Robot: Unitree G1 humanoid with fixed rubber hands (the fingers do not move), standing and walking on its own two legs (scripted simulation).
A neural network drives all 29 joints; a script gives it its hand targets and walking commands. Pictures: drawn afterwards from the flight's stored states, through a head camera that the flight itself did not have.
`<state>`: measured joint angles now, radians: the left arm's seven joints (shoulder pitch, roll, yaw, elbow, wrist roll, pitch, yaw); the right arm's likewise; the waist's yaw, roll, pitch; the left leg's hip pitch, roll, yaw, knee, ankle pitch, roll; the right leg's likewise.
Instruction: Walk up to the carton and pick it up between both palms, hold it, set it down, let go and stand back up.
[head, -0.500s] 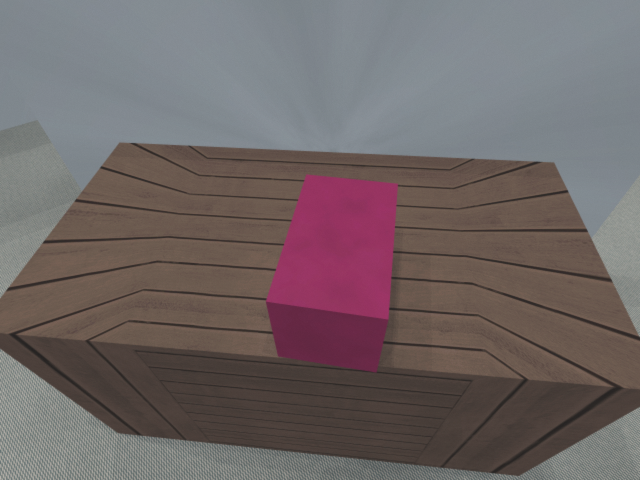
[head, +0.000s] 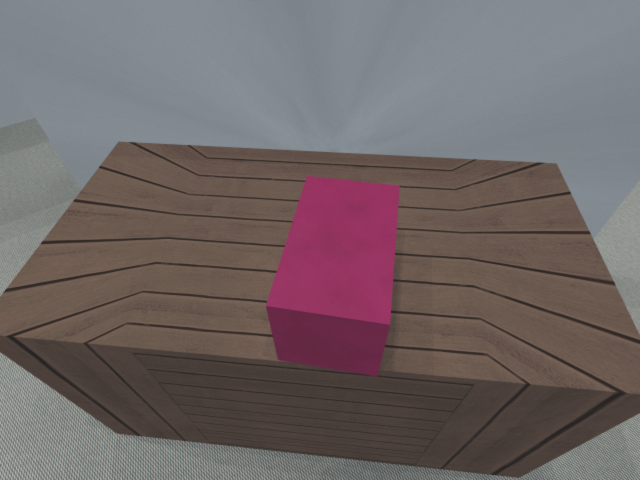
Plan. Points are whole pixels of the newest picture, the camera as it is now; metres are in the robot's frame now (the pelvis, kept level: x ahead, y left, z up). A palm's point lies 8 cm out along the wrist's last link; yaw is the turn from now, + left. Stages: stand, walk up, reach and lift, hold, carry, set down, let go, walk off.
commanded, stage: stand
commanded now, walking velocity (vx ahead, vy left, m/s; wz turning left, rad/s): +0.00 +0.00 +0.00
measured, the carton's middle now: (340, 270) +0.44 -0.01 -0.06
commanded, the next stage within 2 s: none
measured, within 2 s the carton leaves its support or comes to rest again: neither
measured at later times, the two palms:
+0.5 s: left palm out of the picture -0.01 +0.23 -0.14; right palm out of the picture -0.01 -0.22 -0.14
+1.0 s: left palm out of the picture -0.02 +0.22 -0.14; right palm out of the picture -0.01 -0.23 -0.14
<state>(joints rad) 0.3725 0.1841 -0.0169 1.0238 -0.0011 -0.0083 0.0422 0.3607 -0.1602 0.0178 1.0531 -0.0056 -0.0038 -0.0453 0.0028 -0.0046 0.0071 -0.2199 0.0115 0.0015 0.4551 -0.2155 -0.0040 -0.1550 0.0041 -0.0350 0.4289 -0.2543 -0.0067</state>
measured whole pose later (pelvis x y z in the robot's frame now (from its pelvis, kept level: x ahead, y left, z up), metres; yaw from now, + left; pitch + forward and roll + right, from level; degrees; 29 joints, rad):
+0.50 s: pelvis +0.01 +0.00 +0.00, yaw +0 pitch -1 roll +0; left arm 0.35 0.18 -0.02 1.04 0.00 -0.01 0.05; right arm 0.34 -0.16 0.02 1.07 0.00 -0.01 -0.05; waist 0.00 0.00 0.02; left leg -0.20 0.01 0.00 0.44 -0.22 0.00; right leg -0.14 0.00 -0.03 0.42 -0.26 -0.01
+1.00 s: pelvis +0.01 +0.00 +0.00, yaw +0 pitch -1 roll +0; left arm 0.36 0.17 -0.02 1.06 0.00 -0.01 0.05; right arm 0.34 -0.15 0.02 1.08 0.00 -0.01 -0.05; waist 0.00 0.00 0.02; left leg -0.20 0.02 0.00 0.44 -0.22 -0.01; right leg -0.13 0.01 -0.04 0.41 -0.25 -0.01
